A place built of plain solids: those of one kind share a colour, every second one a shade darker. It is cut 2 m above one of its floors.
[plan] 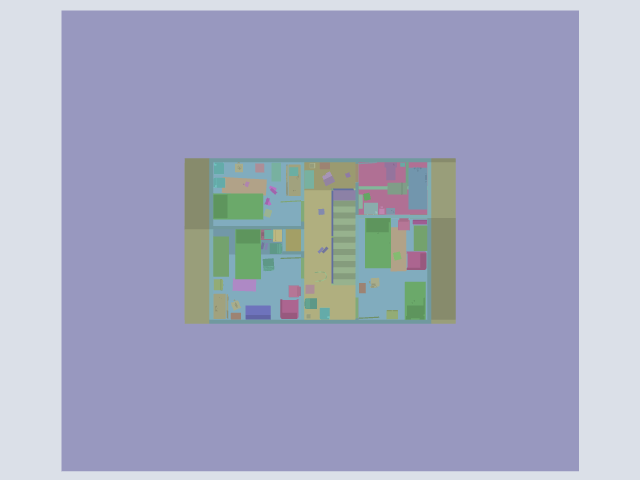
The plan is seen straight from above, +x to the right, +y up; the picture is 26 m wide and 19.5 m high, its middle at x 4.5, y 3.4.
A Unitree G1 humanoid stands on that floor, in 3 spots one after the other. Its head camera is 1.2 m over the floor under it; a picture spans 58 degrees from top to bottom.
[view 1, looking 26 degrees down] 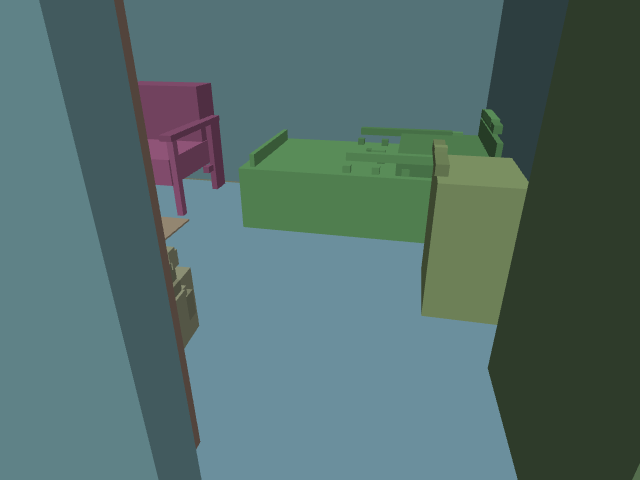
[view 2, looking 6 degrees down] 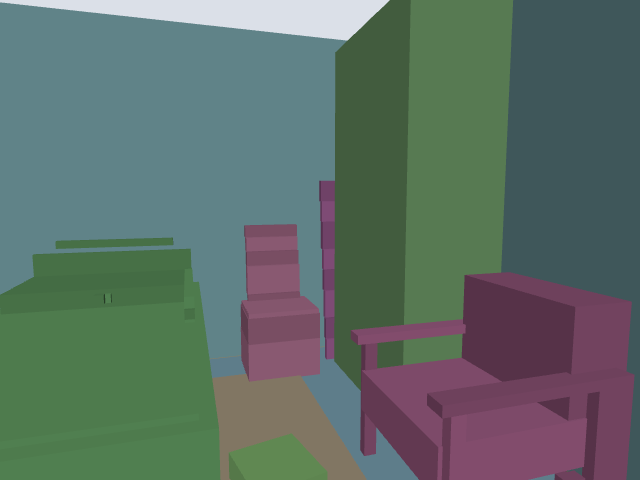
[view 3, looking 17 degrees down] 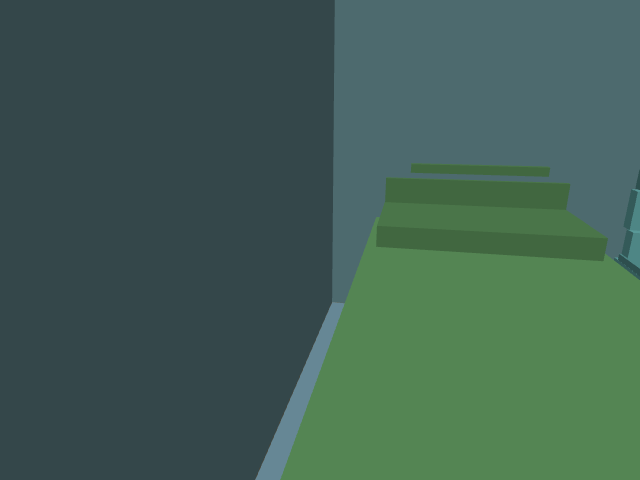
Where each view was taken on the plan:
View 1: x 5.49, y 0.66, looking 12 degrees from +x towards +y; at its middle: upper_floor_bedroom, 2.74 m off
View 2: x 7.33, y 1.12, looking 73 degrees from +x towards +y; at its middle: wall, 3.33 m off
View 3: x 2.67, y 4.42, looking -168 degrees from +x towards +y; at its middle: wall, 2.29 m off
